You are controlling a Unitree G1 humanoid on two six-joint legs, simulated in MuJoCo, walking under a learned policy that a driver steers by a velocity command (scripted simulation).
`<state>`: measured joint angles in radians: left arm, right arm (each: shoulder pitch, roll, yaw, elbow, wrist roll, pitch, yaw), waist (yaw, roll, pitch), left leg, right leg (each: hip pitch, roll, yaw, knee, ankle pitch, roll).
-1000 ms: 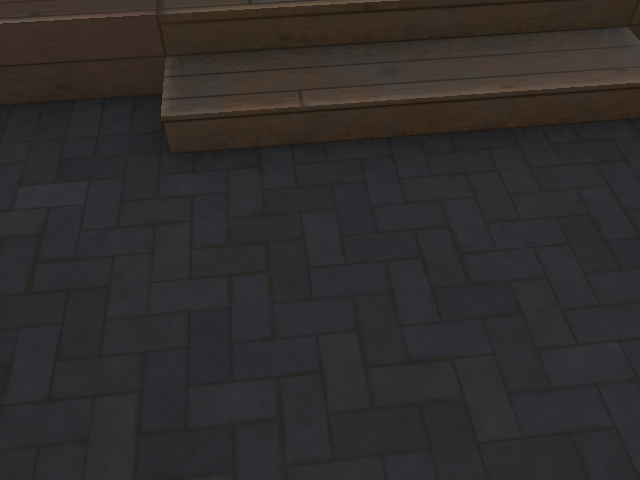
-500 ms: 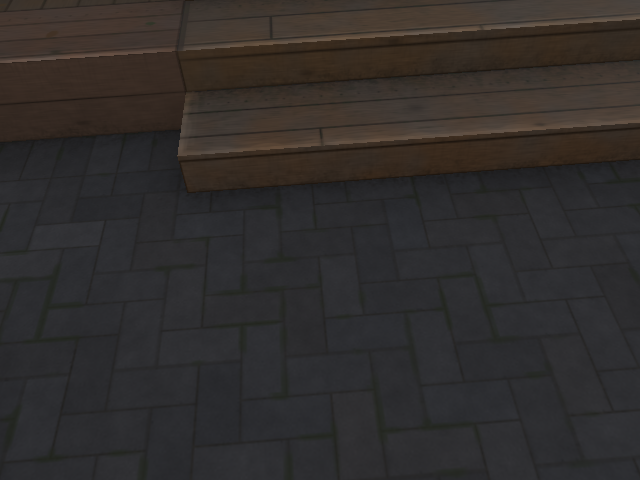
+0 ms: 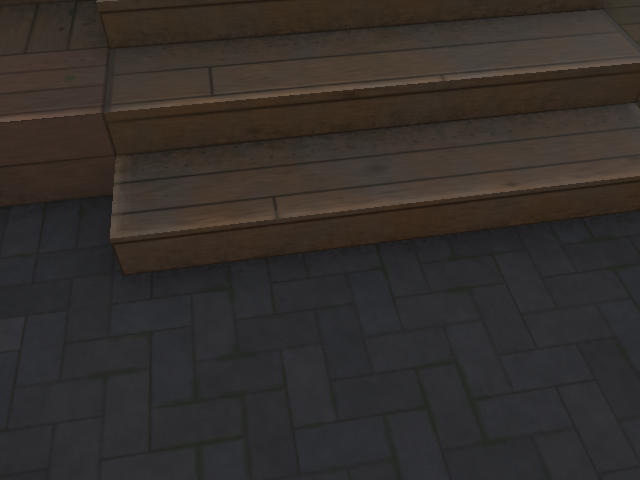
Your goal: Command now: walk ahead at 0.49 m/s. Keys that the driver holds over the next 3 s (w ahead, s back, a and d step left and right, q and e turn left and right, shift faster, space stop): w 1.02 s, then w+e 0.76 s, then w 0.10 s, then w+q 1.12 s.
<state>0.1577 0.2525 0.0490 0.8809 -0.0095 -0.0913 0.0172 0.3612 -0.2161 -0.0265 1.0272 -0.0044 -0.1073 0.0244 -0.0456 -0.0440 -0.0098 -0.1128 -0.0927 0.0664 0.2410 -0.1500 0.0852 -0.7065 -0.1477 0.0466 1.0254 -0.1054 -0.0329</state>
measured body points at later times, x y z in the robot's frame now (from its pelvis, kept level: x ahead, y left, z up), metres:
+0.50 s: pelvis +0.29 -0.08 +0.00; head +0.30 -0.09 +0.45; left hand +0.32 +0.18 -0.13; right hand +0.39 -0.34 -0.13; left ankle +0.32 +0.09 -0.66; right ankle +0.30 -0.15 -0.75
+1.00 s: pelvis +0.56 +0.00 -0.01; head +0.59 +0.02 +0.44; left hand +0.62 +0.27 -0.15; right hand +0.65 -0.27 -0.13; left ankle +0.61 +0.08 -0.75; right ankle +0.50 -0.15 -0.65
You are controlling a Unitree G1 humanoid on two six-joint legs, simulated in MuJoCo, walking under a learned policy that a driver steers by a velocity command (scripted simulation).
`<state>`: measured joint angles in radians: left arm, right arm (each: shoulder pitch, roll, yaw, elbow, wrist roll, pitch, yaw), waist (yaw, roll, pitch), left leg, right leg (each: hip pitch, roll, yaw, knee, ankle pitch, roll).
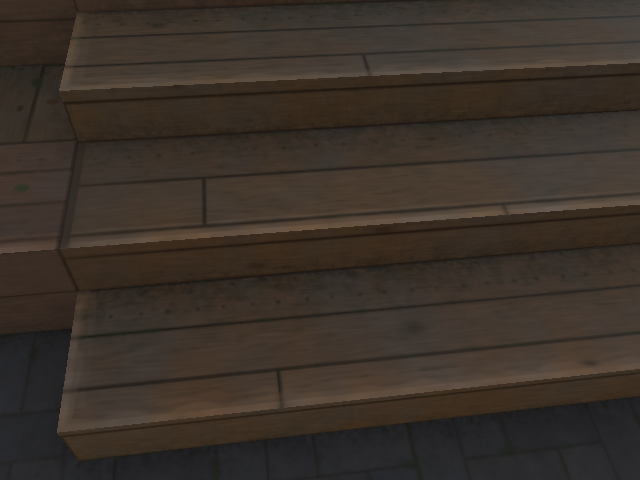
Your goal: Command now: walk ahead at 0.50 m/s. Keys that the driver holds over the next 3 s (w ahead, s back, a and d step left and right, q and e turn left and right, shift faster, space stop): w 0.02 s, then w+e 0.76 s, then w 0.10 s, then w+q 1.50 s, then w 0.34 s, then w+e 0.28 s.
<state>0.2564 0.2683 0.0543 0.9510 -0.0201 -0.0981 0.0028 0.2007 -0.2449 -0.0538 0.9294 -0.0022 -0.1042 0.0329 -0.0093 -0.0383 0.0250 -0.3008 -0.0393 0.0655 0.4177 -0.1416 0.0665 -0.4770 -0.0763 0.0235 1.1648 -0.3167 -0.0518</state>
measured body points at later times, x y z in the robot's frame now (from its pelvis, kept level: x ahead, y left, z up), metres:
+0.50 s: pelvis +0.27 -0.06 -0.01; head +0.31 -0.07 +0.43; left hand +0.48 +0.16 -0.12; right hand +0.28 -0.34 -0.15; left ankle +0.13 +0.09 -0.64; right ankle +0.33 -0.14 -0.74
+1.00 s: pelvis +0.57 -0.08 +0.04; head +0.58 -0.09 +0.48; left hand +0.70 +0.15 -0.11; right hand +0.65 -0.35 -0.04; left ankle +0.70 -0.05 -0.60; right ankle +0.35 -0.14 -0.64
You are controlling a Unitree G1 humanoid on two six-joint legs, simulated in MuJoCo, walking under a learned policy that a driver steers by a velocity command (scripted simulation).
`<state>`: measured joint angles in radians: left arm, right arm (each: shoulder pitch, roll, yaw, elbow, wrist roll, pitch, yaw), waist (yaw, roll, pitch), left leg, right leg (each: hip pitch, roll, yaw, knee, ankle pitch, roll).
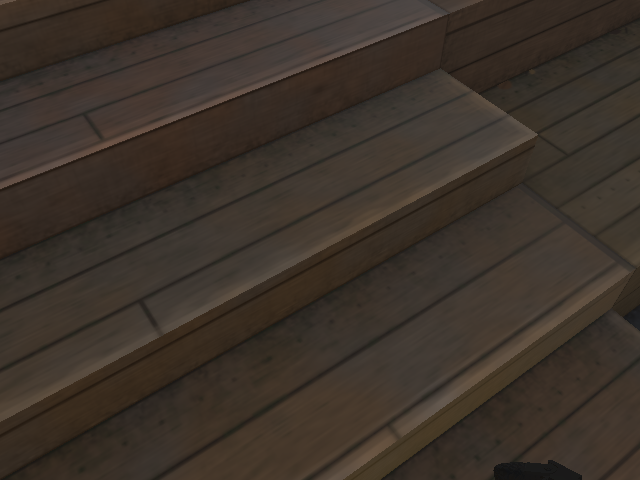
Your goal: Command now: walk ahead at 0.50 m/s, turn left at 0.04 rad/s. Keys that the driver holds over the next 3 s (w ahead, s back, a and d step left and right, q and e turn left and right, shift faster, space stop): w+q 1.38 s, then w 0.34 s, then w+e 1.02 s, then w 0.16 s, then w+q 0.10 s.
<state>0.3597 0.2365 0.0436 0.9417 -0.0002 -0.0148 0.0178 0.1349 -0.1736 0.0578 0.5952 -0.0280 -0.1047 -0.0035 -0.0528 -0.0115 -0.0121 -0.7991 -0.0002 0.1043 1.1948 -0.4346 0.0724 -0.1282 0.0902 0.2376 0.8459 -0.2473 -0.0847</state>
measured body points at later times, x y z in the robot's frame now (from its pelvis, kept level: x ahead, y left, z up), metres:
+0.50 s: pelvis +0.27 +0.01 +0.11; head +0.28 +0.06 +0.56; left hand +0.49 +0.21 +0.03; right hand +0.16 -0.21 +0.00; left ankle +0.11 +0.08 -0.63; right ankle +0.43 -0.08 -0.38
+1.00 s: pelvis +0.56 +0.05 +0.25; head +0.56 +0.03 +0.70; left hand +0.39 +0.17 +0.10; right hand +0.84 +0.03 +0.17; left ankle +0.56 +0.21 -0.17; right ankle +0.58 -0.06 -0.48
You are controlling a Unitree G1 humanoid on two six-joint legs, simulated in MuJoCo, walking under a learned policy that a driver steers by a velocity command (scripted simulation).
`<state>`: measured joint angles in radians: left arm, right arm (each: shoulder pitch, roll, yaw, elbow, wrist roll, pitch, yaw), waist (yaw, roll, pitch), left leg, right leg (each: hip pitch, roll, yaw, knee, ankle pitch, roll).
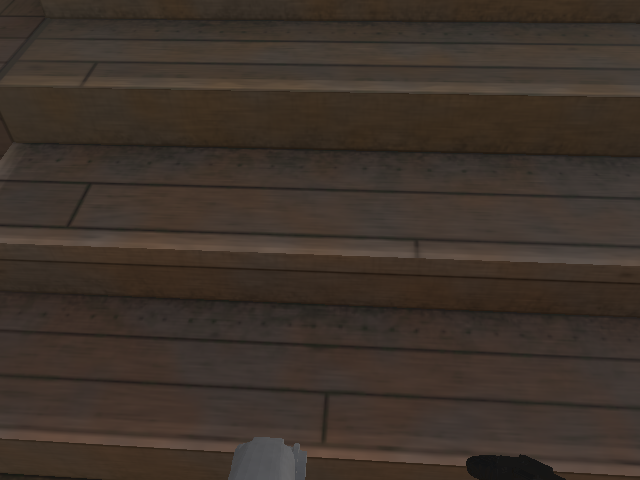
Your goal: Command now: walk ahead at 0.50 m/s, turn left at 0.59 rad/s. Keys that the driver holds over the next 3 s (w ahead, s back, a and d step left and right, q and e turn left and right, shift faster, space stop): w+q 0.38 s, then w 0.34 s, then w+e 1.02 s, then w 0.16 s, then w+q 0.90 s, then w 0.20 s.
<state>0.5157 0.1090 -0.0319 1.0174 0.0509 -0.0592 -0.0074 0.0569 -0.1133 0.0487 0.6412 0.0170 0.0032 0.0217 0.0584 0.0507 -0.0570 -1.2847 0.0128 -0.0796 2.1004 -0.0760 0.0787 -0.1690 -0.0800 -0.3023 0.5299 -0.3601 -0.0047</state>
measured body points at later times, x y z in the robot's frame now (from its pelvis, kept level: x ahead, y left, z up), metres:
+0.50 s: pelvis +0.29 +0.07 +0.15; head +0.27 +0.09 +0.59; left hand +0.48 +0.30 +0.09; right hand +0.32 -0.16 +0.01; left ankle +0.26 +0.12 -0.59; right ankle +0.38 -0.07 -0.28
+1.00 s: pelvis +0.60 +0.10 +0.29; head +0.60 +0.08 +0.74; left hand +0.47 +0.28 +0.14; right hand +0.86 -0.01 +0.22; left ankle +0.61 +0.25 -0.19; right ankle +0.61 +0.04 -0.44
